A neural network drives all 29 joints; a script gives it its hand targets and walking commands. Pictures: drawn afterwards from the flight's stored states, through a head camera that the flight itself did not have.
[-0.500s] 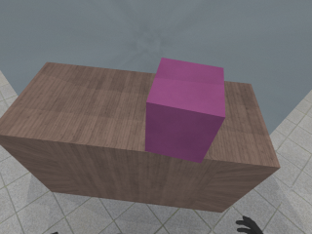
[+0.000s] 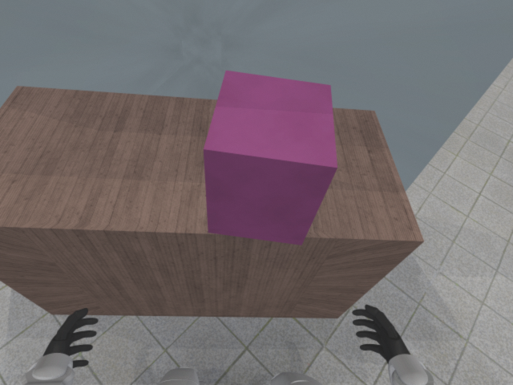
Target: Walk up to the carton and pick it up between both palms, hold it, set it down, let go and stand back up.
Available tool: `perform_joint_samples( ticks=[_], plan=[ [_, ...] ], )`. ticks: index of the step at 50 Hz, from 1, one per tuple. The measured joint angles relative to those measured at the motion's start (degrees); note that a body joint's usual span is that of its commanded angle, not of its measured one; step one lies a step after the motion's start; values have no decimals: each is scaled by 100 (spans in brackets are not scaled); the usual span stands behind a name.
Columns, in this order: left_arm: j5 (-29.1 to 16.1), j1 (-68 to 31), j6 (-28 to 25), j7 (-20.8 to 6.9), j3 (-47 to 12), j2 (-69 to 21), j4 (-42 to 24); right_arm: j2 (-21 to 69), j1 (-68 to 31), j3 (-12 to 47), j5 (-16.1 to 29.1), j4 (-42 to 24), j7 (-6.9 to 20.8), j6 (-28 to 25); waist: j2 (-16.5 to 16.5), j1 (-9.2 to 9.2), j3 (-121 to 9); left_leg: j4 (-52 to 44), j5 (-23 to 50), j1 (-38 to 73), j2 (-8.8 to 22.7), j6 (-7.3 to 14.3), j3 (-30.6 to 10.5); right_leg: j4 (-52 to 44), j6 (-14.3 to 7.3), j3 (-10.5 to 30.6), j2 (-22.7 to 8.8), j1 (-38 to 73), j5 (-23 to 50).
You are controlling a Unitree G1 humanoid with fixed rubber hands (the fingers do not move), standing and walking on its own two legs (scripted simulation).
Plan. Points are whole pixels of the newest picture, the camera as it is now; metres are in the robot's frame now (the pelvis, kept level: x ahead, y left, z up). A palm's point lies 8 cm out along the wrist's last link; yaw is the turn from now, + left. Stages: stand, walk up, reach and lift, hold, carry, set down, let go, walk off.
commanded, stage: reach and lift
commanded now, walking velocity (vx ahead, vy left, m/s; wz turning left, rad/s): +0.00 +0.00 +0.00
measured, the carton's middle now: (266, 162) +0.50 -0.03 +0.01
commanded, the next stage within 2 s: none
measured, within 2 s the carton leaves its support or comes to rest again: neither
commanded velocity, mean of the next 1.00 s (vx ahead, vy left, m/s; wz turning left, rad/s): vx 0.00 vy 0.00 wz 0.00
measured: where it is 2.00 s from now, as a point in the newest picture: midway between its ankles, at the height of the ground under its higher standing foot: outside the picture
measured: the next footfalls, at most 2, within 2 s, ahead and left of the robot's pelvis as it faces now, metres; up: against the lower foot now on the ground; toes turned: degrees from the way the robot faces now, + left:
none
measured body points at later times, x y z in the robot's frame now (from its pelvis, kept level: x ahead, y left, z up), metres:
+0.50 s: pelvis +0.04 +0.02 +0.03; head +0.05 +0.04 +0.48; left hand +0.21 +0.26 -0.06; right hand +0.22 -0.21 -0.05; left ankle +0.04 +0.15 -0.72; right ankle +0.01 -0.06 -0.72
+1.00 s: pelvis +0.04 +0.03 +0.03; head +0.03 +0.04 +0.48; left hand +0.23 +0.23 -0.04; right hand +0.23 -0.21 -0.02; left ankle +0.05 +0.15 -0.72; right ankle +0.01 -0.06 -0.72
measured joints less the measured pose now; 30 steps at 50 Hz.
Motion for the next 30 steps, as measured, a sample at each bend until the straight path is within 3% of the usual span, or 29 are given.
perform_joint_samples(
  ticks=[4,11,30],
  plan=[
    [12,-82,2,-46,88,-151,110,3,220,141,85,-346,-67,126,-88,-28,-143,-598,207,408,48,-11,101,-537,-15,105,85,330,200],
    [-76,124,-289,-22,98,-358,236,-10,477,82,145,-918,-85,257,-59,121,-261,-1095,359,691,60,-9,215,-1008,24,230,131,557,385],
    [-160,650,-1742,71,-403,-812,68,-20,638,31,455,-631,38,-655,209,117,-512,-1659,395,1206,-32,181,344,-1940,251,411,108,1199,690]
  ],
)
